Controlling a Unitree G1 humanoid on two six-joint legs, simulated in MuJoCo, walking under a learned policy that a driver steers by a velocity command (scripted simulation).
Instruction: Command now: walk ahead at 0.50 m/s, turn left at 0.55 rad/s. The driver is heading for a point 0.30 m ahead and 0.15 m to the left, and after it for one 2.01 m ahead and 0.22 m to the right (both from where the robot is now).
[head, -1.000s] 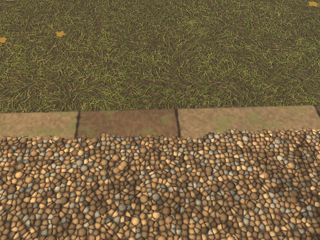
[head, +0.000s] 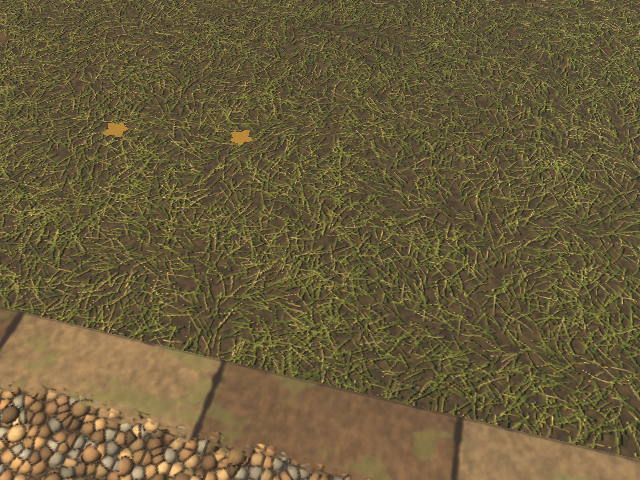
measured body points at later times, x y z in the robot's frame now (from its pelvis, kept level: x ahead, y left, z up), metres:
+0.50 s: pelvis +0.29 +0.01 +0.01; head +0.31 +0.03 +0.46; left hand +0.46 +0.31 -0.07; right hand +0.39 -0.26 -0.10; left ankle +0.12 +0.08 -0.72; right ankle +0.46 -0.06 -0.72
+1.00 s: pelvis +0.54 +0.10 +0.01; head +0.56 +0.11 +0.46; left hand +0.49 +0.37 -0.12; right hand +0.82 -0.09 -0.04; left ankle +0.60 +0.22 -0.72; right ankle +0.46 -0.06 -0.70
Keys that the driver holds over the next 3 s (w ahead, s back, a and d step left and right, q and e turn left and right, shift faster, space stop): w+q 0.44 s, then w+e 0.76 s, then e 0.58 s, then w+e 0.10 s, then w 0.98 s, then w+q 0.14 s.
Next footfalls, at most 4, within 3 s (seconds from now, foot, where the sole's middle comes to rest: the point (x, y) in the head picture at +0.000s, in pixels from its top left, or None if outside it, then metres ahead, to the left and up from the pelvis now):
0.50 right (362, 463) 0.49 -0.05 -0.75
0.96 left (233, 389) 0.64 0.23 -0.75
1.44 right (354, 294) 0.90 -0.03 -0.75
1.90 left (268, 272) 0.95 0.18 -0.75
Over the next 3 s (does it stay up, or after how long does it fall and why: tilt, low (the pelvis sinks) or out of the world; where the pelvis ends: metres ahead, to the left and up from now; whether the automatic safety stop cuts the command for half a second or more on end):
stays up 1.27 -0.15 0.02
